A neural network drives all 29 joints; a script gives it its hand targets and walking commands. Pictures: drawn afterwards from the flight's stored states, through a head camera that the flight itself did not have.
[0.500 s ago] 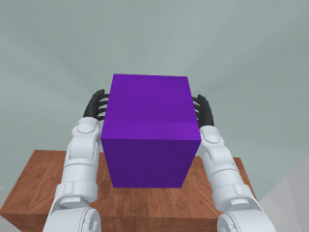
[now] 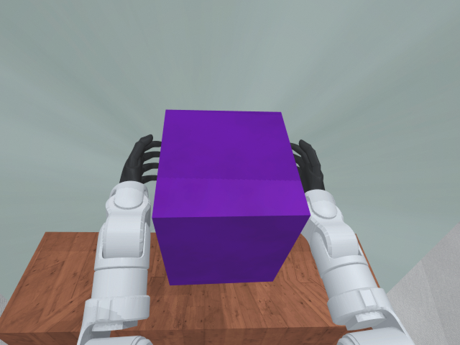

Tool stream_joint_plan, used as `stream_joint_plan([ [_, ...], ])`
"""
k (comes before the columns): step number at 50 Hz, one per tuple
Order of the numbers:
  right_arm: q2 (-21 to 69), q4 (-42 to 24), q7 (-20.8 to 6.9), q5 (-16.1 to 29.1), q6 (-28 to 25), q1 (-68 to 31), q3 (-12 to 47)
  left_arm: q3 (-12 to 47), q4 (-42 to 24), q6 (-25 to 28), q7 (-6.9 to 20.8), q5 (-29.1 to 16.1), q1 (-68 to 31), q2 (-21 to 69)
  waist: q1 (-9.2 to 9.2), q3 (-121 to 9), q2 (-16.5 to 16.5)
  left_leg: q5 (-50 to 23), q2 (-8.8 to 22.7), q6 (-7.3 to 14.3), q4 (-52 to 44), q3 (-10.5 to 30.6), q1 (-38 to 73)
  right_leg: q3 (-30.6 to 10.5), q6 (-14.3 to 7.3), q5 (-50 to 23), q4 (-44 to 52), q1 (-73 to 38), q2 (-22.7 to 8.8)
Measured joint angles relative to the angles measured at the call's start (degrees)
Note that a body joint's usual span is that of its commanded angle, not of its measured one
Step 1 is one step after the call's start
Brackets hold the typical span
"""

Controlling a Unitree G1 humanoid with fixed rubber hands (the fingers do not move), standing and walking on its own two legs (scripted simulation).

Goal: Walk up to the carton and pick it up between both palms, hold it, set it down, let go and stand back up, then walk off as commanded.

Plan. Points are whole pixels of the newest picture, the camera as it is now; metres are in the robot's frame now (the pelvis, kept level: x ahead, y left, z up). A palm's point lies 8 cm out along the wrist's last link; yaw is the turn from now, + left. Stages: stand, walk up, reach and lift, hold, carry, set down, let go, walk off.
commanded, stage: reach and lift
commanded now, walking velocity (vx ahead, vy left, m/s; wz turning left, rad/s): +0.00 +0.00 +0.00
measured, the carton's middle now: (223, 202) +0.36 -0.02 +0.09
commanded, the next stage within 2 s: hold in 0.64 s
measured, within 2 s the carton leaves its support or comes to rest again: neither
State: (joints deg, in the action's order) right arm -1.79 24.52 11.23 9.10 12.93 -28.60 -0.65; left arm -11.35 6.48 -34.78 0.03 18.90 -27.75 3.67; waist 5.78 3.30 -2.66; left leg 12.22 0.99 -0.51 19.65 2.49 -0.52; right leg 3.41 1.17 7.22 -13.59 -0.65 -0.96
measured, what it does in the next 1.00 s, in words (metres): stands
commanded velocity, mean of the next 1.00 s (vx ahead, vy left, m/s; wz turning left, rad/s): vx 0.00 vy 0.00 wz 0.00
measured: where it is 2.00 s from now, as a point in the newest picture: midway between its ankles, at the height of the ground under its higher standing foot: outside the picture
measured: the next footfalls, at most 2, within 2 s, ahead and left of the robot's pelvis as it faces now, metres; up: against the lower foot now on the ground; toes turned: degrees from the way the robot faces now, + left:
none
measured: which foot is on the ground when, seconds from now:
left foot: down 0.00-1.00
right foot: down 0.00-1.00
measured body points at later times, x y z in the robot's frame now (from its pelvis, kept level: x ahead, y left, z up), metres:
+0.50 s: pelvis -0.01 -0.01 +0.00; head -0.05 +0.01 +0.45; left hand +0.37 +0.14 +0.16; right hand +0.37 -0.15 +0.16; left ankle -0.01 +0.12 -0.75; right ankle +0.01 -0.13 -0.75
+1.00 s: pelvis -0.01 -0.01 +0.00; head -0.04 +0.01 +0.45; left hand +0.36 +0.14 +0.17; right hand +0.36 -0.16 +0.17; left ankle -0.01 +0.12 -0.75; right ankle +0.01 -0.13 -0.75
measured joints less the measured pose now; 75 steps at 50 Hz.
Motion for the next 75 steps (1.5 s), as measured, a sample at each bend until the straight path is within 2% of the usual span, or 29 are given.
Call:
stream_joint_plan([
  [8,-0.26,1.72,-0.08,-0.55,1.19,-2.73,0.26,-1.85,0.80,-0.73,0.35,0.04,-1.59,0.07,-0.60,-0.16,0.76,-1.08,0.67,-0.89,-1.08,0.24,-0.24,0.27,-0.91,-0.30,-0.26,0.82,0.65],
  [13,0.47,4.09,0.26,-1.79,2.02,-5.32,-0.39,-3.85,3.79,-0.07,1.86,-0.22,-3.61,-0.77,-0.99,-0.78,0.67,-1.79,0.86,-1.30,-1.65,0.59,-0.63,0.65,-1.35,-0.36,-0.67,1.53,0.82],
  [24,1.88,8.04,0.55,-2.81,1.71,-8.42,-2.24,-4.96,7.61,0.14,2.97,-0.52,-6.45,-2.66,-1.22,-1.51,-0.59,-1.95,0.46,-1.11,-1.47,0.91,-0.55,1.05,-1.16,-0.25,-0.95,1.28,0.41],
  [36,0.88,5.98,0.04,-0.28,2.03,-7.58,-1.38,-2.98,3.74,-2.32,2.15,-0.18,-5.48,-2.53,-0.81,-0.66,-0.90,-0.75,0.17,-0.51,-0.18,0.65,0.38,0.86,-0.54,-0.01,-0.52,-0.43,0.16],
  [48,-0.26,1.33,0.13,0.90,4.83,-5.96,0.40,-2.69,-1.74,-5.14,1.73,0.33,-3.20,-0.95,-0.39,-0.16,0.09,-0.67,0.83,-1.06,-0.26,0.67,0.87,0.88,-1.11,0.08,-0.51,-0.83,0.83],
  [64,1.17,4.51,0.79,-1.58,6.09,-9.36,-0.91,-6.07,2.70,-4.29,3.87,0.02,-6.31,-2.00,-1.32,-1.80,-0.02,-1.93,1.06,-1.58,-1.40,0.89,-0.11,1.10,-1.70,-0.18,-1.00,0.79,1.05],
  [75,1.62,5.19,0.76,-1.00,5.35,-9.31,-1.61,-4.92,2.74,-4.69,3.97,0.26,-6.38,-2.87,-1.15,-1.24,-0.84,-1.23,0.43,-0.87,-0.37,0.84,0.12,1.06,-0.99,-0.03,-0.89,-0.06,0.46],
])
